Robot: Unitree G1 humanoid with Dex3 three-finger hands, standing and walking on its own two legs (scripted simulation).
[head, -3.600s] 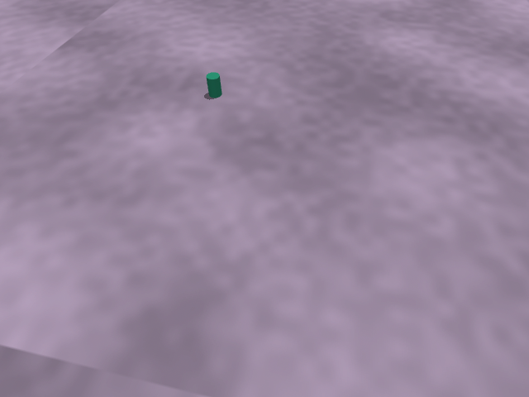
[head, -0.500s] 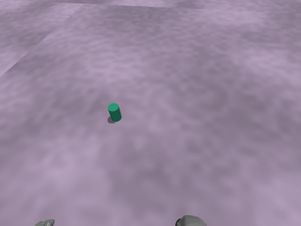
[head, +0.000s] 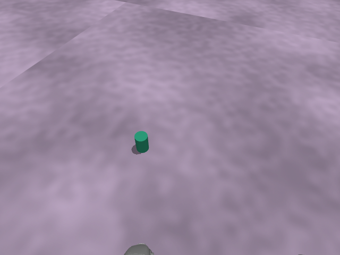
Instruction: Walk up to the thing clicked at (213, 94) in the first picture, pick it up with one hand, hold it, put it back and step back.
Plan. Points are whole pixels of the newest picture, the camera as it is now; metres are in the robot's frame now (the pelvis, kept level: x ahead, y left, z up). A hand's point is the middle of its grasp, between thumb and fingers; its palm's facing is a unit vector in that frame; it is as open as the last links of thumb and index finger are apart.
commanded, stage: walk up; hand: left
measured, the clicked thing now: (141, 142) +0.89 +0.24 -0.70
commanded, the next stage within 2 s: none
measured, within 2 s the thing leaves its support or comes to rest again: neither
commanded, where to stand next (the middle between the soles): +0.55 +0.04 m, yaw -3 degrees
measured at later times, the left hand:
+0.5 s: hand (82, 201) +0.27 +0.28 -0.13, palm faces -0.12 -0.92 -0.38, open 7.4 cm
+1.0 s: hand (85, 173) +0.36 +0.31 -0.15, palm faces -0.04 -0.93 -0.36, open 7.4 cm
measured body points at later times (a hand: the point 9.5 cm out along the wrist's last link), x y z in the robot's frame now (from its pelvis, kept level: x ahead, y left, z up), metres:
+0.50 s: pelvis +0.18 +0.01 +0.00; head +0.20 -0.01 +0.45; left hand +0.27 +0.33 -0.10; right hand +0.19 -0.31 -0.12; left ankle +0.12 +0.13 -0.73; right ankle +0.29 -0.12 -0.72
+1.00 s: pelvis +0.32 +0.03 +0.00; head +0.33 +0.04 +0.45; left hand +0.36 +0.36 -0.12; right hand +0.38 -0.31 -0.10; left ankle +0.42 +0.15 -0.73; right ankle +0.29 -0.11 -0.73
